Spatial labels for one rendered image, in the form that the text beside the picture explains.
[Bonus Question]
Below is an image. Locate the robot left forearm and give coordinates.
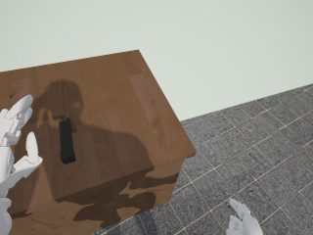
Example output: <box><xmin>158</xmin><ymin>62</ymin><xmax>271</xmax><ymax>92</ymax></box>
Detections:
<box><xmin>0</xmin><ymin>198</ymin><xmax>13</xmax><ymax>235</ymax></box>

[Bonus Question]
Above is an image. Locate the counter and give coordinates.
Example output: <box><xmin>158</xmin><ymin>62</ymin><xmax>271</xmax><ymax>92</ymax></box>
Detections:
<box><xmin>0</xmin><ymin>49</ymin><xmax>197</xmax><ymax>235</ymax></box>

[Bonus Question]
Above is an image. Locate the left robot hand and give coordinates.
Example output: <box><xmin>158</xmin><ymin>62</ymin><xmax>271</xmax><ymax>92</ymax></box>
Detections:
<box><xmin>0</xmin><ymin>94</ymin><xmax>43</xmax><ymax>199</ymax></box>

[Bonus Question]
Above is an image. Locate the right robot hand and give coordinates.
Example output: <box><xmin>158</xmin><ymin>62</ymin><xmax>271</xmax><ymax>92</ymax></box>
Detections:
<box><xmin>226</xmin><ymin>198</ymin><xmax>263</xmax><ymax>235</ymax></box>

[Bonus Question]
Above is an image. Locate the tap lever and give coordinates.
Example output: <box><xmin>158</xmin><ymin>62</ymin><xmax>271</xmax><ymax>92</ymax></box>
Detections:
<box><xmin>59</xmin><ymin>118</ymin><xmax>76</xmax><ymax>165</ymax></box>

